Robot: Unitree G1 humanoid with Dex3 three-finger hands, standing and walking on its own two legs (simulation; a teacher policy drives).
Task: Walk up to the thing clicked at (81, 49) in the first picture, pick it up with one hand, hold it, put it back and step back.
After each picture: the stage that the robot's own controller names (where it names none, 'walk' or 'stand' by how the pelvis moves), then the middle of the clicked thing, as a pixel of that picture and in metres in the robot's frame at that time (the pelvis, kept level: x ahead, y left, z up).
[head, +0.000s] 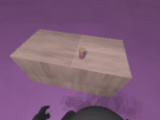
stand; (81, 53) +0.66 +0.11 -0.10
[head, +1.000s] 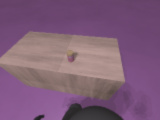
walk; (70, 56) +0.56 +0.24 -0.08
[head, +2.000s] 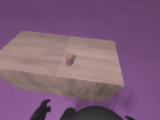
stand; (69, 59) +0.52 +0.21 -0.09
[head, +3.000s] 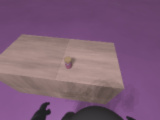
stand; (68, 62) +0.50 +0.22 -0.11
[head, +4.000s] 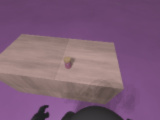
stand; (67, 62) +0.50 +0.22 -0.11
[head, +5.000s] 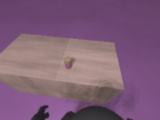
stand; (67, 63) +0.49 +0.22 -0.11
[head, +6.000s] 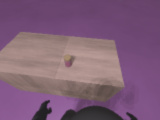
rise first; (67, 61) +0.50 +0.22 -0.10
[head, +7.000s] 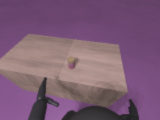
rise first; (71, 63) +0.50 +0.21 -0.10
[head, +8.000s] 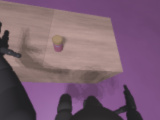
go down; (58, 44) +0.53 +0.20 -0.03
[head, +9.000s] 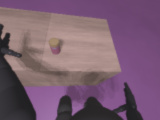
go down; (55, 46) +0.52 +0.21 -0.02
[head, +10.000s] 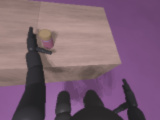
close in; (47, 39) +0.53 +0.22 +0.02
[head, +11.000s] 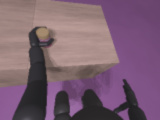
lift; (45, 38) +0.53 +0.22 +0.02
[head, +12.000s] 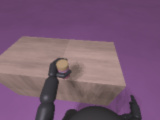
lift; (63, 69) +0.30 +0.17 +0.11
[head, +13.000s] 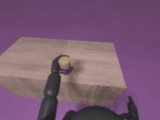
hold; (65, 66) +0.33 +0.17 +0.11
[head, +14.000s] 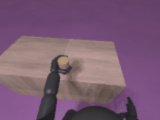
hold; (64, 66) +0.33 +0.18 +0.10
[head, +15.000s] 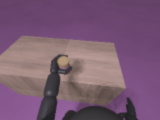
hold; (64, 66) +0.33 +0.18 +0.10
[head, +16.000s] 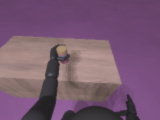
crouch; (63, 54) +0.42 +0.19 +0.11
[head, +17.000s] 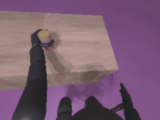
lower; (46, 41) +0.52 +0.23 +0.04
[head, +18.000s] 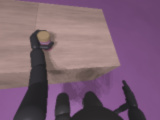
lower; (45, 41) +0.52 +0.22 +0.02
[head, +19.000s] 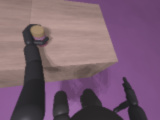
lower; (40, 37) +0.54 +0.23 +0.03
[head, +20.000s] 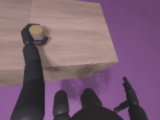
lower; (39, 36) +0.54 +0.24 +0.03
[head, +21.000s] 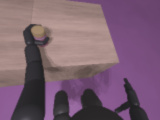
lower; (40, 37) +0.54 +0.23 +0.03
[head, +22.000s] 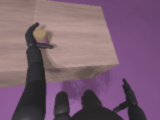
open; (42, 39) +0.53 +0.23 +0.02
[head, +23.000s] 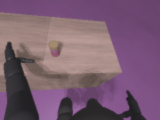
sink last; (54, 49) +0.51 +0.22 -0.02
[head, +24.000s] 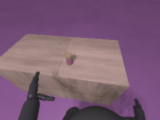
stand; (69, 59) +0.53 +0.23 -0.05
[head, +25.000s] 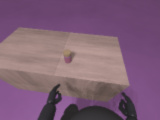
stand; (67, 56) +0.51 +0.22 -0.04
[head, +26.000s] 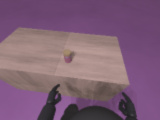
stand; (67, 56) +0.51 +0.22 -0.04
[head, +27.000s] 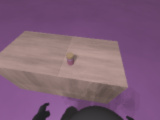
stand; (70, 59) +0.52 +0.21 -0.08
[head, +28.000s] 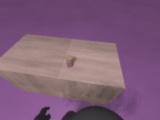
stand; (69, 61) +0.52 +0.21 -0.10
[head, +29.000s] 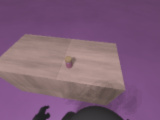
stand; (68, 62) +0.51 +0.22 -0.11
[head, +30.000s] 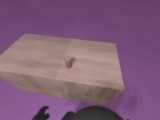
stand; (68, 62) +0.51 +0.22 -0.11
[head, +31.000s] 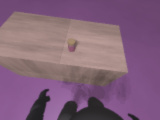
walk; (71, 45) +0.59 +0.17 -0.09
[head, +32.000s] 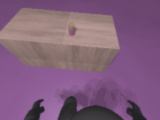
walk; (71, 29) +0.82 +0.27 -0.08
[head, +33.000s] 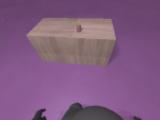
stand; (78, 27) +1.14 +0.28 -0.09
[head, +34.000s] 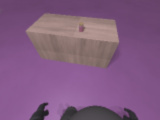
stand; (81, 27) +1.11 +0.20 -0.09
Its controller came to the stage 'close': yes
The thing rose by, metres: 0.21
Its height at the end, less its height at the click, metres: +0.00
